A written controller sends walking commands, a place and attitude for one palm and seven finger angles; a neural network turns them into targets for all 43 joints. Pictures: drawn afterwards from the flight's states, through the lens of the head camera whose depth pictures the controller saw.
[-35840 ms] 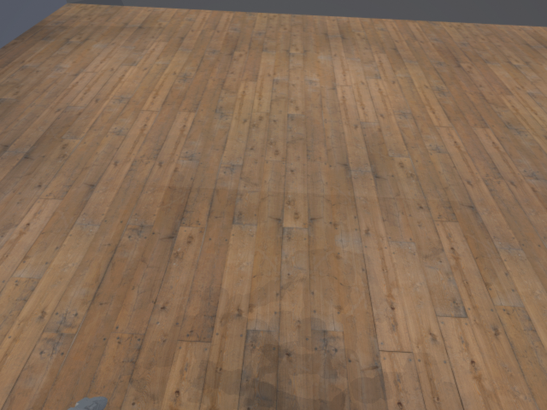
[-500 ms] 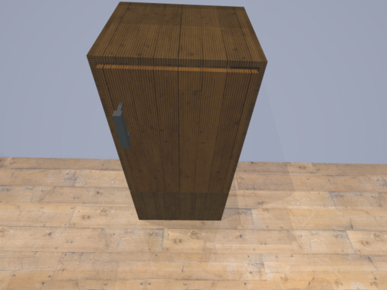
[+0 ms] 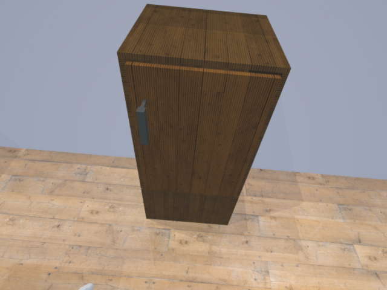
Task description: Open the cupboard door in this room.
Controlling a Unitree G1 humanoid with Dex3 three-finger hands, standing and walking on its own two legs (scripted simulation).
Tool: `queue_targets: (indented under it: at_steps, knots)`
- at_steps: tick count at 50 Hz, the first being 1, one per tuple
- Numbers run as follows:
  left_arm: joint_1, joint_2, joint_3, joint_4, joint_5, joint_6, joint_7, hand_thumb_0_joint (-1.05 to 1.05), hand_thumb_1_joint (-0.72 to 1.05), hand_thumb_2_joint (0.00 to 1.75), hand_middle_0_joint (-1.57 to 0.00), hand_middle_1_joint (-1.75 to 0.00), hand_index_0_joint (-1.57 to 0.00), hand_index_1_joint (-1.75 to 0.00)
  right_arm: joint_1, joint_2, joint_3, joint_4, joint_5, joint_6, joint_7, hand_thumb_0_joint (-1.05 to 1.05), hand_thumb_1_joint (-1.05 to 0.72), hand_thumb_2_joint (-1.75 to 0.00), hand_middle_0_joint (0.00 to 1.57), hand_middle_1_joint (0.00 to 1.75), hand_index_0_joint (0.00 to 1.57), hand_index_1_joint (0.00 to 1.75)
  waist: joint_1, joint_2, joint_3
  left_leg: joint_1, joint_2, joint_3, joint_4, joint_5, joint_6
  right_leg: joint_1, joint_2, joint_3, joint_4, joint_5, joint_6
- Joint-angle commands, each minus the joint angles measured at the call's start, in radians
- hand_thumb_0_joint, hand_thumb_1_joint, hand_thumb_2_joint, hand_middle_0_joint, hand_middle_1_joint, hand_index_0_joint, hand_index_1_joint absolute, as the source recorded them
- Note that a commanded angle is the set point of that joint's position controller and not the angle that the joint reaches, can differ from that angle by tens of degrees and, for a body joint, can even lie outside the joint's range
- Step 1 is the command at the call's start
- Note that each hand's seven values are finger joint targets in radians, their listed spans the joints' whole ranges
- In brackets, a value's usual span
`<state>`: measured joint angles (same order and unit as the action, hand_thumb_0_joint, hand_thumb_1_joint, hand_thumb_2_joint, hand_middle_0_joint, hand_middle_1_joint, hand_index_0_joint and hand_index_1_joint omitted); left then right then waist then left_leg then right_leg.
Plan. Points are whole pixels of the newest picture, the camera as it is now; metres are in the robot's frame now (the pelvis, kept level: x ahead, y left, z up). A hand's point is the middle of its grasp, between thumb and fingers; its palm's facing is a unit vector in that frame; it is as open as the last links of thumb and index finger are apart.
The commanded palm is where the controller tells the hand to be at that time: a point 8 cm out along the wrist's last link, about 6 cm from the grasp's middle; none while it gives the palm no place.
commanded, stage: raise the hand with hooked fingers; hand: left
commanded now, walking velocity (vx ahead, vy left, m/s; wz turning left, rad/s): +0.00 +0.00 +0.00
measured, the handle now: (144, 122) +0.56 +0.19 +0.00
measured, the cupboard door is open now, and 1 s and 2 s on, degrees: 0 0 0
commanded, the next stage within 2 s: move the hooked fingers beside the handle in 2.00 s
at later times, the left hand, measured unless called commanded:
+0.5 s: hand (100, 267) +0.17 +0.20 -0.04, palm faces +0.09 -0.99 -0.08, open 9.7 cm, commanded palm +0.16 +0.25 -0.03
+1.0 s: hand (91, 229) +0.24 +0.23 -0.02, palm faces +0.03 -1.00 -0.06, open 12.7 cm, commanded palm +0.22 +0.29 -0.01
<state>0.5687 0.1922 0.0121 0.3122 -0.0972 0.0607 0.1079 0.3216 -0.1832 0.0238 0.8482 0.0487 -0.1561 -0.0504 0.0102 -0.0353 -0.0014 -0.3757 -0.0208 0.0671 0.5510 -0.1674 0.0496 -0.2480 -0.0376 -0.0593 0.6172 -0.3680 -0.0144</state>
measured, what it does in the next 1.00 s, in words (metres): lowers itself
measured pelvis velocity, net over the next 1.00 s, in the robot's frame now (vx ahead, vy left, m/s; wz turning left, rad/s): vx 0.01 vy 0.00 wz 0.01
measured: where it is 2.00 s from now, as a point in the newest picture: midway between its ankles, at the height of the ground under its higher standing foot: outside the picture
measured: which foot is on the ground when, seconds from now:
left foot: down 0.00-1.00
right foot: down 0.00-1.00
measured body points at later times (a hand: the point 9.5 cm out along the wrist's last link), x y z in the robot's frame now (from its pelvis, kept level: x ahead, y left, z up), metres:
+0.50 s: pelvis -0.01 -0.03 -0.09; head +0.04 +0.00 +0.36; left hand +0.16 +0.25 -0.03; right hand +0.20 -0.24 -0.15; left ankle +0.08 +0.08 -0.73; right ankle -0.01 -0.12 -0.73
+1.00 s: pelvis +0.01 +0.00 -0.07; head +0.07 +0.02 +0.38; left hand +0.23 +0.29 -0.01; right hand +0.20 -0.25 -0.13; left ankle +0.08 +0.08 -0.73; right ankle -0.01 -0.12 -0.73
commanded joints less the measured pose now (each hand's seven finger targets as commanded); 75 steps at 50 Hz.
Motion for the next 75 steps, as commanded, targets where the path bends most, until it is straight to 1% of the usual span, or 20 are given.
queue_targets:
  at_steps: [1, 2, 4, 5, 7, 8, 11, 13, 14, 17, 19, 22, 25, 28, 30, 31, 38, 44, 55, 75]
  knots:
    - [-0.143, 0.023, 0.018, -0.443, -0.082, -0.219, 0.004, 0.00, 0.76, 0.84, -0.21, -0.39, -0.21, -0.39, -0.142, -0.201, -0.054, -0.244, 0.001, -0.168, -0.028, 0.00, -0.90, -0.90, 0.20, 0.30, 0.20, 0.30, -0.071, 0.048, 0.017, -0.015, 0.050, -0.193, -0.058, -0.384, -0.054, -0.338, 0.061, -0.061, -0.001, -0.117, -0.009]
    - [-0.144, 0.019, 0.050, -0.336, -0.087, -0.290, -0.031, 0.00, 0.74, 0.83, -0.21, -0.40, -0.21, -0.40, -0.139, -0.199, -0.060, -0.258, -0.021, -0.160, -0.023, 0.00, -0.90, -0.90, 0.20, 0.30, 0.20, 0.30, -0.079, -0.074, 0.021, -0.088, 0.037, -0.185, 0.040, -0.371, -0.051, -0.419, 0.063, -0.065, 0.019, -0.178, -0.001]
    - [-0.108, 0.000, 0.075, -0.159, -0.094, -0.459, -0.141, 0.00, 0.69, 0.81, -0.22, -0.43, -0.22, -0.43, -0.174, -0.195, -0.082, -0.297, -0.037, -0.156, 0.004, 0.00, -0.90, -0.90, 0.20, 0.30, 0.20, 0.30, -0.044, -0.207, -0.025, -0.244, 0.029, -0.147, 0.209, -0.347, -0.058, -0.568, 0.061, -0.043, 0.127, -0.288, -0.007]
    - [-0.057, -0.001, 0.088, -0.126, -0.104, -0.541, -0.216, 0.00, 0.67, 0.80, -0.22, -0.45, -0.22, -0.45, -0.190, -0.194, -0.097, -0.324, -0.046, -0.155, 0.017, 0.00, -0.90, -0.90, 0.20, 0.30, 0.20, 0.30, -0.007, -0.226, -0.060, -0.321, 0.027, -0.119, 0.280, -0.332, -0.059, -0.607, 0.062, -0.024, 0.185, -0.314, -0.012]
    - [-0.043, 0.064, 0.114, -0.122, -0.121, -0.657, -0.379, 0.00, 0.62, 0.78, -0.22, -0.48, -0.22, -0.48, -0.217, -0.205, -0.111, -0.395, -0.039, -0.148, 0.044, 0.00, -0.90, -0.90, 0.20, 0.30, 0.20, 0.30, 0.016, -0.118, -0.134, -0.416, 0.015, -0.093, 0.384, -0.319, -0.057, -0.619, 0.050, 0.041, 0.254, -0.319, -0.029]
    - [-0.007, 0.122, 0.178, -0.094, -0.125, -0.644, -0.431, 0.00, 0.60, 0.77, -0.22, -0.50, -0.22, -0.50, -0.215, -0.206, -0.114, -0.437, -0.019, -0.139, 0.053, 0.00, -0.90, -0.90, 0.20, 0.30, 0.20, 0.30, 0.052, 0.005, -0.167, -0.411, 0.012, -0.090, 0.384, -0.346, -0.054, -0.599, 0.044, 0.072, 0.265, -0.335, -0.040]
    - [-0.076, 0.172, 0.235, -0.308, -0.208, -0.528, -0.470, 0.00, 0.53, 0.74, -0.23, -0.54, -0.23, -0.54, -0.263, -0.213, -0.095, -0.567, 0.018, -0.103, 0.027, 0.00, -0.90, -0.90, 0.20, 0.30, 0.20, 0.30, 0.067, 0.035, -0.220, -0.412, 0.006, -0.110, 0.326, -0.512, -0.035, -0.568, 0.049, 0.099, 0.229, -0.463, -0.024]
    - [-0.133, 0.216, 0.297, -0.432, -0.242, -0.490, -0.425, 0.00, 0.48, 0.72, -0.23, -0.57, -0.23, -0.57, -0.229, -0.196, -0.092, -0.565, 0.010, -0.083, 0.001, 0.00, -0.90, -0.90, 0.20, 0.30, 0.20, 0.30, 0.049, 0.065, -0.230, -0.418, 0.017, -0.127, 0.341, -0.508, -0.029, -0.573, 0.066, 0.110, 0.230, -0.451, -0.016]
    - [-0.170, 0.202, 0.275, -0.541, -0.238, -0.501, -0.400, 0.00, 0.46, 0.71, -0.23, -0.58, -0.23, -0.58, -0.209, -0.183, -0.089, -0.570, 0.003, -0.080, -0.008, 0.00, -0.90, -0.90, 0.20, 0.30, 0.20, 0.30, 0.031, 0.098, -0.240, -0.399, 0.026, -0.130, 0.357, -0.487, -0.023, -0.586, 0.067, 0.109, 0.236, -0.423, -0.016]
    - [-0.269, 0.218, 0.248, -0.705, -0.198, -0.593, -0.333, 0.00, 0.39, 0.68, -0.24, -0.63, -0.24, -0.63, -0.161, -0.163, -0.082, -0.518, -0.018, -0.086, -0.019, 0.00, -0.90, -0.90, 0.20, 0.30, 0.20, 0.30, -0.025, 0.183, -0.246, -0.348, 0.045, -0.151, 0.406, -0.390, -0.012, -0.643, 0.082, 0.087, 0.277, -0.273, -0.024]
    - [-0.293, 0.216, 0.226, -0.701, -0.186, -0.643, -0.337, 0.00, 0.34, 0.66, -0.24, -0.66, -0.24, -0.66, -0.150, -0.168, -0.077, -0.476, -0.027, -0.101, -0.023, 0.00, -0.90, -0.90, 0.20, 0.30, 0.20, 0.30, -0.048, 0.201, -0.252, -0.349, 0.047, -0.161, 0.452, -0.345, -0.011, -0.687, 0.089, 0.072, 0.313, -0.226, -0.025]
    - [-0.249, 0.200, 0.199, -0.560, -0.196, -0.628, -0.406, 0.00, 0.27, 0.63, -0.25, -0.70, -0.25, -0.70, -0.145, -0.182, -0.070, -0.440, -0.023, -0.119, -0.023, 0.00, -0.90, -0.90, 0.20, 0.30, 0.20, 0.30, -0.070, 0.171, -0.233, -0.388, 0.046, -0.158, 0.494, -0.300, -0.009, -0.703, 0.088, 0.075, 0.304, -0.207, -0.017]
    - [-0.200, 0.240, 0.268, -0.471, -0.229, -0.534, -0.477, 0.00, 0.20, 0.60, -0.25, -0.75, -0.25, -0.75, -0.143, -0.188, -0.078, -0.439, -0.008, -0.120, -0.030, 0.00, -0.90, -0.90, 0.20, 0.30, 0.20, 0.30, -0.033, 0.103, -0.314, -0.389, 0.044, -0.140, 0.500, -0.211, -0.006, -0.616, 0.081, 0.093, 0.276, -0.163, -0.007]
    - [-0.153, 0.282, 0.367, -0.458, -0.272, -0.456, -0.501, 0.00, 0.13, 0.57, -0.25, -0.80, -0.25, -0.80, -0.154, -0.179, -0.083, -0.441, -0.003, -0.113, -0.031, 0.00, -0.90, -0.90, 0.20, 0.30, 0.20, 0.30, 0.019, 0.110, -0.400, -0.342, 0.039, -0.135, 0.485, -0.085, -0.007, -0.507, 0.078, 0.089, 0.282, -0.011, -0.001]
    - [-0.144, 0.271, 0.394, -0.488, -0.294, -0.444, -0.491, 0.00, 0.08, 0.55, -0.26, -0.82, -0.26, -0.82, -0.154, -0.168, -0.086, -0.444, -0.005, -0.108, -0.029, 0.00, -0.90, -0.90, 0.20, 0.30, 0.20, 0.30, 0.023, 0.060, -0.428, -0.322, 0.040, -0.132, 0.475, -0.032, -0.009, -0.465, 0.071, 0.075, 0.290, 0.094, 0.011]
    - [-0.144, 0.264, 0.394, -0.499, -0.296, -0.453, -0.482, 0.00, 0.06, 0.54, -0.26, -0.84, -0.26, -0.84, -0.155, -0.165, -0.087, -0.439, -0.006, -0.108, -0.028, 0.00, -0.90, -0.90, 0.20, 0.30, 0.20, 0.30, 0.025, 0.081, -0.427, -0.307, 0.040, -0.132, 0.469, -0.013, -0.011, -0.472, 0.071, 0.066, 0.299, 0.123, 0.012]
    - [-0.216, 0.256, 0.362, -0.418, -0.278, -0.495, -0.478, 0.00, -0.10, 0.47, -0.27, -0.94, -0.27, -0.94, -0.132, -0.189, -0.088, -0.435, -0.013, -0.101, -0.018, 0.00, -0.90, -0.90, 0.20, 0.30, 0.20, 0.30, -0.008, 0.075, -0.319, -0.309, 0.043, -0.141, 0.444, -0.074, -0.011, -0.583, 0.089, 0.027, 0.308, 0.015, -0.003]
    - [-0.281, 0.303, 0.383, -0.478, -0.278, -0.497, -0.485, 0.00, -0.24, 0.41, -0.28, -1.03, -0.28, -1.03, -0.102, -0.207, -0.082, -0.455, -0.008, -0.101, -0.020, 0.00, -0.90, -0.90, 0.20, 0.30, 0.20, 0.30, -0.001, 0.165, -0.397, -0.191, 0.047, -0.149, 0.397, -0.032, -0.017, -0.565, 0.092, 0.006, 0.302, 0.033, -0.016]
    - [-0.445, 0.353, 0.399, -0.352, -0.280, -0.445, -0.512, 0.00, -0.50, 0.30, -0.30, -1.20, -0.30, -1.20, -0.083, -0.235, -0.062, -0.470, -0.003, -0.074, -0.026, 0.00, -0.90, -0.90, 0.20, 0.30, 0.20, 0.30, -0.023, 0.162, -0.329, -0.149, 0.055, -0.184, 0.310, -0.155, -0.027, -0.568, 0.099, -0.010, 0.250, -0.037, -0.020]
    - [-0.774, 0.499, 0.486, -0.110, -0.299, -0.411, -0.611, 0.00, -0.50, 0.30, -0.30, -1.20, -0.30, -1.20, -0.049, -0.258, -0.052, -0.444, 0.002, -0.056, -0.036, 0.00, -0.90, -0.90, 0.20, 0.30, 0.20, 0.30, -0.027, 0.168, -0.330, -0.109, 0.045, -0.164, 0.275, -0.146, -0.017, -0.513, 0.101, 0.012, 0.186, -0.032, -0.024]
